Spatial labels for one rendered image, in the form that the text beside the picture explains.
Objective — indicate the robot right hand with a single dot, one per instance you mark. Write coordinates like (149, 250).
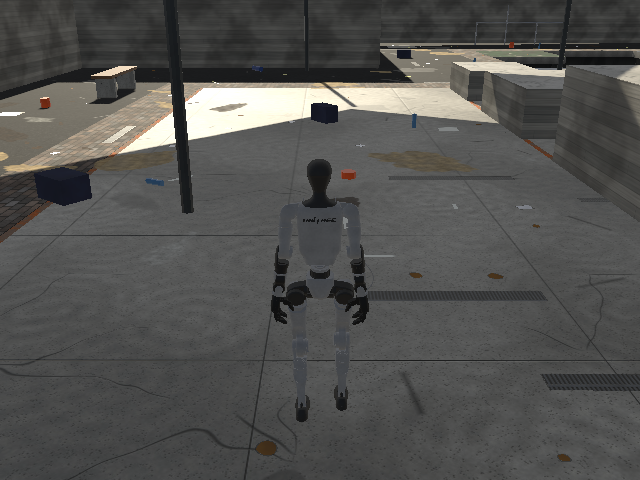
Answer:
(364, 308)

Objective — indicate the right robot forearm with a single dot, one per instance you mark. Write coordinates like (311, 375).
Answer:
(358, 273)

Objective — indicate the robot left hand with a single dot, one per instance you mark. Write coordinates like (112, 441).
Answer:
(275, 308)

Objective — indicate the robot right upper arm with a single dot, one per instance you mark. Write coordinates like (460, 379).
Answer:
(351, 212)

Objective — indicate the left robot forearm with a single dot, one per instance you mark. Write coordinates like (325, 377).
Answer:
(280, 275)

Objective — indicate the humanoid robot head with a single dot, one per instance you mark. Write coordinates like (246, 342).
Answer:
(319, 174)

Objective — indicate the left robot shin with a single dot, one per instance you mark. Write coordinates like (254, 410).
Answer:
(300, 370)

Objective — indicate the robot left upper arm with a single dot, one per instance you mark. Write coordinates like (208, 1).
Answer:
(287, 213)

